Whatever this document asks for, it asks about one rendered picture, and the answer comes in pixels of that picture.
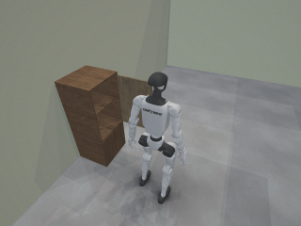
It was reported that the right robot hand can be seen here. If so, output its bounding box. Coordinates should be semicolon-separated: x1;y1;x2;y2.
177;151;188;166

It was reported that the robot left foot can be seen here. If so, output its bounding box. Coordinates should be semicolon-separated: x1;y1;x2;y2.
139;170;151;186

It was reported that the left robot upper arm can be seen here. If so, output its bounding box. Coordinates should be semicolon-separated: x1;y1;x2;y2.
129;95;146;125

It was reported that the cupboard door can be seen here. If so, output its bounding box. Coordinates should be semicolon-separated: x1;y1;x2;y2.
117;74;152;128

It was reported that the left robot forearm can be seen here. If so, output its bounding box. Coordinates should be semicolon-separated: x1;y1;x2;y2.
128;119;136;138

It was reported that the right robot forearm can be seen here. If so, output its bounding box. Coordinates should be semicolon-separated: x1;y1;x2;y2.
174;130;186;155

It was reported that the right robot upper arm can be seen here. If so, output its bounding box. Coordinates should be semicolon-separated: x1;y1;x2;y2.
167;103;182;138

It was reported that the robot right thigh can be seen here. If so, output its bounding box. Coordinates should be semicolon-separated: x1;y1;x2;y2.
161;142;177;176

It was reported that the left robot hand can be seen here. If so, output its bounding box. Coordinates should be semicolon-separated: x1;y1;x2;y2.
128;136;138;148

